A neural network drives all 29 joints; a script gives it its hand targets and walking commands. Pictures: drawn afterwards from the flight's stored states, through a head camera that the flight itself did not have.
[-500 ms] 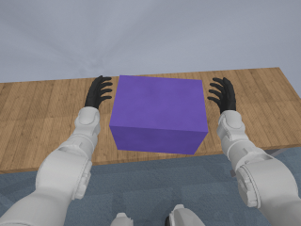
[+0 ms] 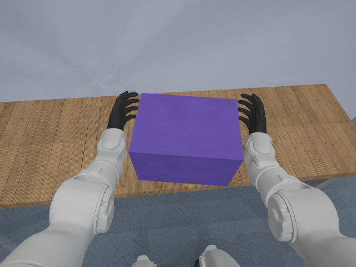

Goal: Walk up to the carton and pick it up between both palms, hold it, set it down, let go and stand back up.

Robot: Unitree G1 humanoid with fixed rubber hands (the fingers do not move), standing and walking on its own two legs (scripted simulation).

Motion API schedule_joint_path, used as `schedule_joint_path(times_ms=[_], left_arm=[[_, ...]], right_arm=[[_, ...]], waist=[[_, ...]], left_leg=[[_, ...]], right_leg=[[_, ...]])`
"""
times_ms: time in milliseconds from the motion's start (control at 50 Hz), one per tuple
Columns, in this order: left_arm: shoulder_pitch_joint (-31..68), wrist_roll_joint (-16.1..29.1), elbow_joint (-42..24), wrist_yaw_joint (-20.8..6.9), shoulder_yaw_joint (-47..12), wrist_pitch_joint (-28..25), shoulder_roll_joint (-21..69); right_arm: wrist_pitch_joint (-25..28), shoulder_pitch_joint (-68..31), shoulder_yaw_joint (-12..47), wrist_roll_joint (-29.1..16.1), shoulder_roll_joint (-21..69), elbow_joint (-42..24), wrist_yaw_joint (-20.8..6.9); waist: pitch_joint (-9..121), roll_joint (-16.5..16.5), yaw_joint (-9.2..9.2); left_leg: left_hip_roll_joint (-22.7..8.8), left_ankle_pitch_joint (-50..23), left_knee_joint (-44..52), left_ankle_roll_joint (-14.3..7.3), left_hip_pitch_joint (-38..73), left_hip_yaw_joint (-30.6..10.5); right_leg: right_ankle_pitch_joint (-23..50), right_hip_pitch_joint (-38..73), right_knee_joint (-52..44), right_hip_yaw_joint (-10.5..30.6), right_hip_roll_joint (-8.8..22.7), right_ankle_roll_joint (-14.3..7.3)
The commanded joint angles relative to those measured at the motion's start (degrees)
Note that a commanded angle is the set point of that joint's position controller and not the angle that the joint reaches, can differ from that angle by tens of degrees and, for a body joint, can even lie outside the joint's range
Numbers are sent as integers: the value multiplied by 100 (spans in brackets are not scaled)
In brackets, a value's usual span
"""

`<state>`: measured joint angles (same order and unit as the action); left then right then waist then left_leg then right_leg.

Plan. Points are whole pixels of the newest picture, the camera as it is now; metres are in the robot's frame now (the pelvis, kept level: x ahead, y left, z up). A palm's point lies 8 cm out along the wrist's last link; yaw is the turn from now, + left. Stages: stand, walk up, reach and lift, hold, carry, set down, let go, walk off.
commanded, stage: reach and lift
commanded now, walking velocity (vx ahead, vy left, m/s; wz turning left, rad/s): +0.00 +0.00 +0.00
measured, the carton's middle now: (185, 141) +0.41 -0.04 -0.01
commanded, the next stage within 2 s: none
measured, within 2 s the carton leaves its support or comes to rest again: leaves its support in 1.48 s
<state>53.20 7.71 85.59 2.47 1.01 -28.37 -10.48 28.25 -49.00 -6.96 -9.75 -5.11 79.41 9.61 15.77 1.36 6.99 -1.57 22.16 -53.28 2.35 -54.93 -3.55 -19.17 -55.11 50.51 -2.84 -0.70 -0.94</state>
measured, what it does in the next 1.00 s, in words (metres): stands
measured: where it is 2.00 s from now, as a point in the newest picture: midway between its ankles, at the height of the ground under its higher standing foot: outside the picture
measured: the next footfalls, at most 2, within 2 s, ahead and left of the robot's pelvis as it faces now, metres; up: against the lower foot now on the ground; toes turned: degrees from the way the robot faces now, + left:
none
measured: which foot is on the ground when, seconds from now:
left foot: down 0.00-1.00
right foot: down 0.00-1.00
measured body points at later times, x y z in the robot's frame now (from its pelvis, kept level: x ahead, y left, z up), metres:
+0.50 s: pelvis +0.02 +0.01 +0.03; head +0.11 +0.01 +0.47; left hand +0.45 +0.13 +0.04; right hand +0.39 -0.20 +0.04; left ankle +0.02 +0.14 -0.68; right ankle +0.04 -0.11 -0.68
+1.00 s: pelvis +0.03 +0.01 +0.04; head +0.12 +0.01 +0.48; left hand +0.45 +0.13 +0.04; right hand +0.39 -0.20 +0.04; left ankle +0.02 +0.14 -0.68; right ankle +0.04 -0.11 -0.68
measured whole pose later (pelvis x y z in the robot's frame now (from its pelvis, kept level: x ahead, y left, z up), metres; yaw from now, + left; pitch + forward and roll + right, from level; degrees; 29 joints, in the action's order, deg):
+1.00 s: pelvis +0.03 +0.01 +0.04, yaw +0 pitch +21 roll -2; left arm 45.2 -8.4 84.2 1.3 17.4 -38.5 -6.9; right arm 36.3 -36.7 -30.6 15.6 2.0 68.3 6.8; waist 10.1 2.2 6.5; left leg -2.0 17.2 -37.9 1.6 -41.4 -2.9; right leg -13.2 -40.6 33.2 -2.4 -1.1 -0.5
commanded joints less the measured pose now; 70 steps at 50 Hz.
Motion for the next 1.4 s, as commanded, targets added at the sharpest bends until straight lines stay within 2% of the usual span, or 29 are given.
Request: schedule_joint_path(times_ms=[0, 60, 100, 120, 180, 200, 240, 260, 340, 460, 540, 560, 620, 700, 760, 780, 800, 900, 940, 980, 1080, 1120, 1140, 1200, 1220, 1240, 1300, 1360, 1380], left_arm=[[2139, -343, -649, -163, 92, -216, 103], [2147, -608, -728, -168, 215, -282, 404], [2294, -844, -885, -275, 187, -347, 1066], [2308, -1092, -785, -346, 378, -371, 1320], [2313, -2016, -361, -871, 579, -525, 2949], [2345, -2121, -252, -901, 628, -616, 3095], [2152, -2235, -135, -861, 644, -755, 3262], [2034, -2273, -33, -837, 703, -820, 3311], [1788, -2328, 188, -800, 757, -1001, 3264], [1527, -2342, 117, -799, 736, -1103, 3287], [1312, -2371, 35, -779, 634, -1145, 3451], [1285, -2370, 108, -774, 603, -1144, 3417], [1250, -2387, 2, -774, 603, -1156, 3471], [1139, -2485, 28, -803, 733, -1125, 3538], [1306, -2411, -113, -807, 576, -1160, 3560], [1227, -2433, -27, -813, 647, -1130, 3548], [1169, -2441, -32, -813, 629, -1106, 3590], [1240, -2495, -75, -819, 679, -1088, 3573], [1257, -2490, -214, -804, 582, -1117, 3703], [1347, -2449, -254, -785, 451, -1116, 3722], [1325, -2390, -280, -768, 345, -1072, 3809], [1319, -2378, -245, -755, 334, -1057, 3782], [1347, -2404, -302, -740, 353, -1060, 3822], [1450, -2289, -547, -684, 73, -1182, 3985], [1436, -2215, -670, -661, -113, -1225, 4131], [1413, -2167, -675, -647, -230, -1238, 4158], [1462, -2142, -662, -636, -251, -1316, 4151], [1552, -2024, -831, -593, -398, -1425, 4268], [1682, -1992, -865, -591, -451, -1441, 4236]], right_arm=[[158, -1978, -81, 356, 170, -610, -71], [165, -1985, -191, 624, 529, -623, -175], [223, -2134, -209, 938, 1255, -882, -315], [245, -2167, -324, 1213, 1556, -835, -410], [315, -1968, -534, 2446, 3541, -770, -948], [383, -1955, -709, 2732, 3538, -760, -1059], [480, -1704, -740, 3007, 3679, -799, -1220], [515, -1618, -711, 3113, 3708, -739, -1270], [620, -1356, -742, 3391, 3740, -582, -1322], [713, -1123, -668, 3462, 3869, -507, -1273], [797, -980, -571, 3450, 3960, -396, -1265], [820, -1038, -418, 3379, 4045, -468, -1256], [843, -977, -435, 3363, 4027, -442, -1233], [860, -905, -488, 3511, 4121, -510, -1215], [874, -917, -438, 3423, 4142, -475, -1190], [875, -960, -442, 3430, 4120, -574, -1202], [865, -912, -436, 3447, 4149, -534, -1182], [842, -895, -503, 3506, 4102, -565, -1193], [889, -980, -352, 3436, 4254, -719, -1197], [875, -1002, -368, 3466, 4196, -681, -1191], [861, -1020, -257, 3378, 4216, -743, -1185], [859, -1074, -153, 3279, 4214, -857, -1185], [858, -1075, -186, 3340, 4236, -807, -1159], [996, -1202, 85, 3241, 4322, -980, -1130], [1083, -1267, 213, 3146, 4329, -1069, -1145], [1094, -1193, 241, 3112, 4281, -1044, -1126], [1163, -1269, 382, 3060, 4264, -1090, -1083], [1274, -1371, 532, 2966, 4276, -1159, -1071], [1279, -1400, 542, 2945, 4287, -1135, -1061]], waist=[[3045, 305, 31], [3018, 348, -40], [3201, 430, -18], [3149, 355, -36], [2441, 427, 36], [2399, 497, 107], [2382, 667, 43], [2381, 553, -46], [1932, 369, -126], [1933, 211, -121], [1881, 320, -82], [1886, 237, -139], [1917, 351, -148], [1937, 142, -106], [1973, 250, -48], [1943, 241, -113], [1957, 159, -35], [2031, 248, -54], [2254, 294, -148], [2241, 283, -39], [2247, 250, -40], [2261, 327, -147], [2247, 273, -84], [2671, 262, -150], [2819, 391, -176], [2815, 378, -98], [2753, 241, -150], [2867, 273, -198], [2775, 328, -140]], left_leg=[[358, -1662, 523, 94, 1953, 324], [335, -1729, 618, 84, 1987, 328], [344, -1818, 680, 97, 2184, 315], [325, -1846, 772, 82, 2275, 340], [323, -1694, 1115, 29, 2353, 399], [272, -1709, 1229, 64, 2527, 379], [235, -1853, 1318, 126, 2686, 378], [212, -2071, 1332, 126, 2705, 365], [181, -2095, 1474, 110, 2848, 380], [174, -2371, 1566, 82, 2795, 362], [147, -2768, 1566, 147, 3008, 324], [150, -2841, 1506, 126, 3001, 349], [153, -2798, 1597, 144, 2899, 345], [159, -2655, 1681, 70, 2783, 368], [165, -2703, 1650, 89, 2802, 373], [170, -2691, 1610, 89, 2729, 377], [171, -2686, 1661, 87, 2771, 361], [161, -2485, 1735, 43, 2736, 371], [174, -2550, 1671, 44, 2661, 374], [171, -2620, 1645, 83, 2773, 337], [152, -2623, 1659, 92, 2810, 320], [165, -2657, 1631, 99, 2827, 338], [179, -2539, 1662, 89, 2744, 323], [184, -2943, 1559, 121, 2873, 310], [164, -3210, 1502, 189, 3037, 264], [169, -3308, 1494, 210, 3107, 264], [167, -3043, 1593, 168, 3033, 257], [172, -3128, 1601, 199, 3118, 226], [190, -3042, 1612, 201, 3037, 231]], right_leg=[[1774, 1913, -826, 104, 9, 160], [1763, 1896, -869, 49, -14, 138], [1910, 2013, -931, 34, -12, 124], [1964, 2144, -1017, 39, -17, 109], [1959, 2553, -1266, -28, 83, 123], [1970, 2631, -1334, -53, 66, 86], [2079, 2619, -1384, -46, 50, 31], [2229, 2658, -1406, -32, 33, 18], [2188, 2666, -1556, -92, 16, 14], [2698, 3003, -1636, -59, 23, 25], [2876, 2897, -1700, -87, 2, -6], [3048, 2965, -1645, -83, -10, 11], [2995, 3086, -1719, -74, -15, -20], [3180, 3279, -1751, -48, 30, 27], [3224, 3267, -1768, -50, 32, 10], [3184, 3289, -1761, -29, 39, 0], [3248, 3363, -1785, -51, 35, 23], [2969, 3283, -1870, -49, 60, -1], [3011, 3332, -1830, -24, 65, -17], [3010, 3275, -1836, -73, 37, -2], [2968, 3180, -1854, -100, 20, -7], [2980, 3183, -1860, -71, 18, -18], [2943, 3239, -1851, -83, 26, -13], [3313, 3405, -1801, -58, 0, 13], [3387, 3297, -1793, -101, -36, -12], [3445, 3319, -1847, -101, -41, 1], [3334, 3376, -1888, -59, -37, 45], [3290, 3402, -1931, -54, -63, 43], [3276, 3423, -1923, -53, -42, 37]])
